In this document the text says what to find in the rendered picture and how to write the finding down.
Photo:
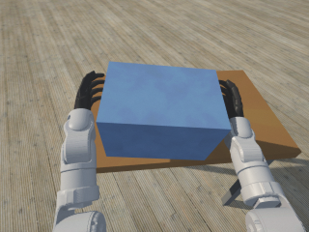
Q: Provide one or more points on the robot left hand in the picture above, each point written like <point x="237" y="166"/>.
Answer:
<point x="84" y="97"/>

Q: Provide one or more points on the right robot upper arm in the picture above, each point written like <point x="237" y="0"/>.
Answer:
<point x="277" y="219"/>

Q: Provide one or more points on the table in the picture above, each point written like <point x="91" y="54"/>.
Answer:
<point x="273" y="139"/>

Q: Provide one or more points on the robot right forearm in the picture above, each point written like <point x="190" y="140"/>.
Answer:
<point x="258" y="187"/>

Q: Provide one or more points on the robot right hand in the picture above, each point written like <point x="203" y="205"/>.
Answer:
<point x="232" y="99"/>

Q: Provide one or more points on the robot left forearm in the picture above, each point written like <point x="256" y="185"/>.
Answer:
<point x="78" y="186"/>

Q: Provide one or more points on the carton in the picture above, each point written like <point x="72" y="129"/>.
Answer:
<point x="161" y="112"/>

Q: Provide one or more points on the left robot upper arm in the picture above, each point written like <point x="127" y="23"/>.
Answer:
<point x="91" y="221"/>

